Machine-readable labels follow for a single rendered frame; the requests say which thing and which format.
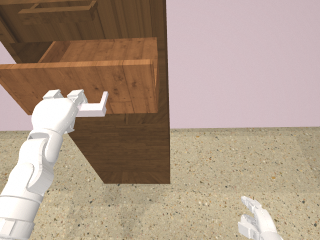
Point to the handle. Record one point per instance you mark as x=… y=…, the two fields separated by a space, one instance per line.
x=54 y=15
x=93 y=109
x=104 y=120

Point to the drawer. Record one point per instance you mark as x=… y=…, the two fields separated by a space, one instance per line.
x=126 y=68

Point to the left robot hand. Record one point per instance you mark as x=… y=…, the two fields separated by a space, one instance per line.
x=57 y=113

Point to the cabinet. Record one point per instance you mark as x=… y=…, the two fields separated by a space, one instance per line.
x=137 y=152

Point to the right robot hand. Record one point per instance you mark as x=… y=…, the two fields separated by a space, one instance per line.
x=252 y=227

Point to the left robot forearm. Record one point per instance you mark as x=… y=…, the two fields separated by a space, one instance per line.
x=27 y=183

